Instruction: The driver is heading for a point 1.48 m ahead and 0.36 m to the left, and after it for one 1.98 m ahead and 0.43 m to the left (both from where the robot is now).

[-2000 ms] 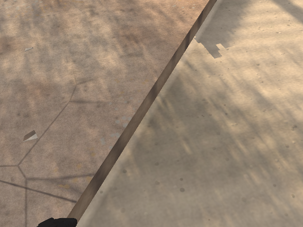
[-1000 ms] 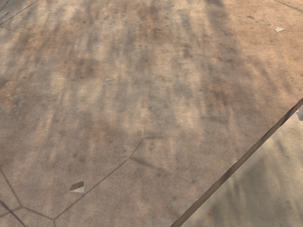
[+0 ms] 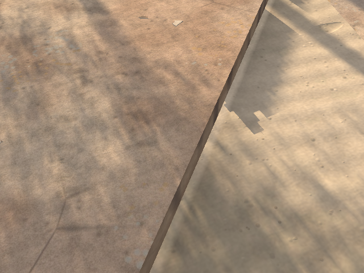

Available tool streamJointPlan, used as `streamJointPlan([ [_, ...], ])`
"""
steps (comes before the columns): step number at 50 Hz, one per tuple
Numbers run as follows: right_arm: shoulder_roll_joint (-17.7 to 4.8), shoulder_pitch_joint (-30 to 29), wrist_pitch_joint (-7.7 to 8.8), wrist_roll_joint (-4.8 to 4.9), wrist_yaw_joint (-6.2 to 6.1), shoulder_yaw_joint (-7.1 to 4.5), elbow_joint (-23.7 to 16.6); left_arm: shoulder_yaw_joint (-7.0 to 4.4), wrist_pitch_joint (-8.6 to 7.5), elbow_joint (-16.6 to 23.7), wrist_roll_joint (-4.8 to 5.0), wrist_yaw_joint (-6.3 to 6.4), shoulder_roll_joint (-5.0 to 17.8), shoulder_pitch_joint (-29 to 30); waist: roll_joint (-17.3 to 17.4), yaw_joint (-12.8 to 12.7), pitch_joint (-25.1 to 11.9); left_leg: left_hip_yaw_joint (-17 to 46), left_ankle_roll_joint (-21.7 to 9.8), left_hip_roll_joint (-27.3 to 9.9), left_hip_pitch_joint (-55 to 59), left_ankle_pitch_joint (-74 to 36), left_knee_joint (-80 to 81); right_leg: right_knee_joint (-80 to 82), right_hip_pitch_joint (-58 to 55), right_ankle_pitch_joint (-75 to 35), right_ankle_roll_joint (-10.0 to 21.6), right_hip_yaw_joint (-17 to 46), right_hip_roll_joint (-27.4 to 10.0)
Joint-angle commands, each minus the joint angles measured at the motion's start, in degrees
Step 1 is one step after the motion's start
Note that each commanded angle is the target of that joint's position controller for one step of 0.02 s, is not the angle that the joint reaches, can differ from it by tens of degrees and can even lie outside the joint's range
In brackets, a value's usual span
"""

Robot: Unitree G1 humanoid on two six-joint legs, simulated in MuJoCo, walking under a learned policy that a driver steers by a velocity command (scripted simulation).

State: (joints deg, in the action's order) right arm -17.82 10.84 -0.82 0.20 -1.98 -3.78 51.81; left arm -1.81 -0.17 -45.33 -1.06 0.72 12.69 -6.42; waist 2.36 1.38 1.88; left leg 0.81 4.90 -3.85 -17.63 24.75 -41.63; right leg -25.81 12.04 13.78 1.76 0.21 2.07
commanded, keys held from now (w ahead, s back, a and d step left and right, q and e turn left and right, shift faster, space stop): q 0.06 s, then w+q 0.60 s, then w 0.16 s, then w+e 0.18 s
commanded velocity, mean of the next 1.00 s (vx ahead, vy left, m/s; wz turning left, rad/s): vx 0.35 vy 0.00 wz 0.35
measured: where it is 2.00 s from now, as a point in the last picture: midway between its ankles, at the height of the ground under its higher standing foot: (121, 165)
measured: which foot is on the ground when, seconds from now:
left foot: up 0.00-0.04, down 0.06-0.30, up 0.32-0.68, down 0.70-1.00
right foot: down 0.00-0.68, up 0.70-1.00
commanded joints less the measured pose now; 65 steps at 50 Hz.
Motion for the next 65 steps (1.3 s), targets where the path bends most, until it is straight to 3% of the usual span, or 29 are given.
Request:
streamJointPlan([
  [1,-4.83,0.22,0.62,0.57,0.32,-0.75,-2.55,-2.56,-0.41,2.05,0.44,0.81,10.3,2.75,-9.99,-0.23,-4.39,-1.45,-0.69,0.53,2.65,-5.86,7.2,4.68,-3.37,-21.71,9.02,8.62,-13.68],
  [5,-9.41,-0.09,0.12,0.62,0.43,-1.5,-3.34,-3.5,0.27,1.8,0.19,1.61,10.48,-1.4,-0.26,-3.6,-3.85,2.96,-6.96,-0.75,4.59,-21.74,12.73,1.73,-1.24,6.53,2.53,2.77,-6.58],
  [8,-8.43,4.16,1.15,0.79,0.21,-1.96,-2.9,-3.37,-0.44,4.14,1.38,1.91,7.76,4.21,4.26,-0.77,2.45,15.76,-14.18,-4.69,-3.08,18.89,22.5,-7.36,5.68,21.3,0.72,-1.49,-2.1],
  [11,-9.36,4.29,3.12,0.93,-0.03,-2.26,-3.55,-3.4,-3.53,5.29,2.37,0.41,6.06,4.01,12.98,-1.53,4.46,30.8,-18.07,-10.62,1.29,19.18,29.34,-13.01,11.04,14.09,1.4,0.33,0.19],
  [14,-7.25,-2.89,2.56,1.82,-0.07,-1.75,-7.15,-4.39,-5.58,2.24,2.61,-0.85,7.2,-3.56,7.59,-6.55,0.89,22.96,-13.1,-4.29,-4.39,7.52,23.49,3.61,-5.71,4.13,2.66,1.02,-1.53],
  [15,-3.93,-5.62,2.51,1.41,-0.21,-0.88,-9.04,-5.39,-5.52,0.4,1.66,-0.58,10.41,-8.95,0.89,-8.27,-1.33,15.53,-9.45,0.69,-11.84,2.07,12.94,6.91,-15.58,3.57,3.16,7.36,-7.26],
  [16,-1.3,-6.07,2.86,1.62,-0.48,-0.19,-11.07,-6.48,-5.52,-0.82,0.73,-0.68,14.75,-14.38,-13.08,-8.84,-2.57,6.29,-6.17,7.37,-23.1,2.97,-3.93,14.04,-24.15,10.6,7.36,24.96,-17.45],
  [17,-5.08,-4.04,3.36,1.51,-0.47,-1.05,-11.88,-6.14,-5.76,-0.56,0.22,-0.95,14.42,-13.17,-14.05,-6.45,0.39,7.8,-5.58,3.86,-28.64,8.95,-14.52,14.29,-20.94,7.39,12.25,33.16,-25.76],
  [19,-5.37,0.19,3.49,2.17,0.55,-1.63,-9.52,-4.71,-6.17,0.5,1.25,-0.55,9.12,-10.35,-7.3,-3.85,3.08,9.46,-6.13,0.49,-32.14,0.9,-22.14,14.4,-21.35,3.15,10.38,23.2,-22.11],
  [22,-2.81,-2.8,3.6,1.9,2.06,-1.16,-10.48,-4.33,-5.48,0.29,0.47,0.05,8.69,-9.89,-7.55,-4.43,2.59,5.41,-5.55,-1.86,-31.18,-8.07,-22.07,15.15,-19.3,-15.65,6.97,8.39,-17.4],
  [30,2.59,-10.92,1.91,0.83,4.71,1.85,-18.01,-4.28,-3.09,-0.78,1.54,0.7,12.8,-11.28,-10.43,-3.68,2.72,-4.58,-6.26,-0.54,-20.37,-3.42,-10.57,11.77,-12.41,-37.98,6.15,-6.91,-18.37],
  [33,-3.22,-2.88,1.07,0.3,4.73,-1.0,-18.39,-4.78,-1.82,-0.71,2.43,0.58,16.58,-12.58,-10.17,2.23,-7.98,-6.9,-11.31,6.04,-2.85,-3.1,6.42,-9.01,-19.27,-70.08,4.44,-7.99,-18.58],
  [34,-5.55,6.76,0.91,0.25,4.59,-2.58,-14.49,-4.62,-2.3,-0.22,3.46,0.25,16.46,-10.05,-8.08,6.92,-11.63,-8.36,-12.37,7.62,12.96,-22.13,17.45,-18.72,-13.43,-63.4,2.8,-9.78,-16.23],
  [35,-8.38,13.89,0.49,0.42,3.55,-3.49,-10.93,-3.34,-3.75,1.08,1.94,-0.2,12.6,-9.34,-1.86,8.45,-10.96,1.41,-13.97,2.39,32.15,-27.3,19.44,-34.32,8.46,-20.46,0.18,-8.11,-11.74],
  [36,-13.39,13.53,1.03,-0.38,2.39,-2.72,-12.25,-0.38,-5.64,2.13,-1.51,-1.46,2.78,-12.52,12.94,1.39,-13.41,20.55,-17.76,-12.42,41.61,-61.47,7.43,-53.45,27.14,23.24,-0.8,-2.78,-6.85],
  [37,-11.71,17.53,1.19,-1.49,2.96,-3.47,-11.74,-1.74,-6.73,1.1,1.8,-1.76,8.29,-14.21,4.44,6.74,-22.4,35.12,-29.32,-21.09,40.25,-49.49,19.1,-60.63,31.05,17.45,-3.46,4.82,-3.27],
  [38,-9.44,15.58,1.61,-1.31,3.31,-2.95,-10.63,-2.58,-6.67,2.34,4.01,-1.42,9.96,-10.44,-1.18,5.05,-11.95,30.13,-28.88,-18.87,33.94,-35.92,22.9,-62.4,36.76,13.69,-4.46,2.81,-5.4],
  [41,-2.29,5.29,2.89,-0.54,3.76,-0.36,-11.06,-2.42,-4.95,2.02,2.6,-1.29,8.09,-9.14,0.78,-1.32,1.34,16.77,-21.84,-10.24,12.68,-23.07,27.43,-61.21,36.1,4.21,-4.35,0.87,-9.2],
  [49,-0.54,15.32,3.75,-2.68,0.55,0.46,-3.63,0.38,-3.17,7.24,3.08,-1.17,0.78,0.02,2.5,0.26,4.37,3.1,-16.23,-8.26,11.0,-30.13,30.25,-64.17,54.37,-2.92,-5.17,0.64,-6.7],
  [53,-0.74,20.93,2.89,-1.3,-1.7,0.68,-0.58,2.71,-4.04,14.19,2.49,-1.53,-1.73,8.05,0.77,1.52,5.76,1.93,-13.92,-11.57,24.49,-33.45,29.64,-65.4,71.52,3.47,-3.93,-0.36,-5.51],
  [55,-2.32,19.75,1.8,-0.52,-2.83,0.91,-0.63,4.22,-4.64,18.82,2.15,-3.82,-2.06,12.74,-0.13,1.03,5.06,-3.41,-12.31,-10.34,16.17,-44.74,35.44,-50.58,58.51,2.35,-2.37,-10.06,-6.32],
  [57,-5.42,22.71,2.53,-0.33,-3.35,1.11,-0.55,3.01,-4.23,19.96,2.5,-4.65,-0.71,12.71,3.94,-0.15,-4.34,-4.91,-12.46,-10.95,6.1,-94.5,33.58,-42.49,21.33,2.84,1.34,-21.21,3.31],
  [59,-12.28,17.27,3.31,-1.13,-2.32,0.36,-1.31,-1.18,-2.94,17.39,2.95,-4.17,8.04,-8.47,14.15,-14.44,-17.96,-6.43,-13.12,-12.23,16.85,-127.46,11.49,-33.76,3.07,3.67,7.27,-13.59,6.66],
  [60,-11.88,15.58,4.57,-0.22,-1.53,0.12,-3.8,-3.25,-2.28,14.35,2.38,-3.94,13.05,-17.51,9.48,-17.96,-25.17,-3.3,-10.72,-9.98,6.08,-118.19,-5.5,-27.83,-14.25,2.49,12.6,4.31,2.05],
  [61,-5.89,15.47,6.78,-0.36,1.16,1.91,-5.76,-5.01,-2.03,10.16,1.75,-2.81,19.94,-24.81,-14.66,-15.37,-33.21,-0.69,-7.51,6.07,-8.09,-43.55,-36.15,-5.81,-27.99,13.89,23.75,43.28,-14.16],
  [62,-6.64,14.77,9.12,-1.52,4.36,0.85,-3.24,-3.52,-1.59,8.09,-1.07,-0.77,15.23,-26.3,-14.67,-13.09,-39.32,12.25,-10.16,9.66,-12.16,-13.08,-51.87,6.35,-30.19,15.39,23.17,61.88,-18.39],
  [63,-4.95,8.4,9.13,0.29,5.28,0.51,-6.75,-2.46,-2.14,6.54,-0.35,-0.64,11.19,-24.16,-8.39,-11.29,-26.66,12.49,-10.99,8.74,-18.79,-10.89,-60.14,8.91,-20.5,20.35,18.51,57.93,-18.12],
  [64,-0.19,1.19,8.99,0.23,4.82,2.44,-11.96,-1.16,-3.09,5.87,1.34,-1.53,7.81,-18.72,-0.46,-8.05,-11.78,10.02,-11.45,7.76,-22.15,-8.96,-64.8,8.42,-5.99,15.27,15.51,49.71,-15.94],
  [65,3.29,-6.77,8.15,-0.38,3.8,3.56,-16.03,-0.53,-3.97,3.47,1.05,-2.12,4.56,-17.0,-0.23,-6.23,-4.27,8.01,-9.56,7.2,-23.58,-9.72,-68.35,5.84,5.03,5.4,15.57,46.21,-12.56],
])
Keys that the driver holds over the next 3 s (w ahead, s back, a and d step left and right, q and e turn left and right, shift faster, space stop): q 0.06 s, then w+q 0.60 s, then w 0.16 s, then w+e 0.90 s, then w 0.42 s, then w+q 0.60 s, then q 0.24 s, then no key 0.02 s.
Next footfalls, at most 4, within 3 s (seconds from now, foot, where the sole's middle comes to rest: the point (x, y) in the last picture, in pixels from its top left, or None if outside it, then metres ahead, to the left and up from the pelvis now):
0.06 left None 0.02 0.14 -0.78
0.70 left None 0.19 0.18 -0.78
1.18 right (140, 220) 0.64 0.19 -0.65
1.68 left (87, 174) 0.85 0.41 -0.65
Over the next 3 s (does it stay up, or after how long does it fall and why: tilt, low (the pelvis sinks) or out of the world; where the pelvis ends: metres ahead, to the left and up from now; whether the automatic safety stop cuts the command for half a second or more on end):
stays up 1.35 0.33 0.13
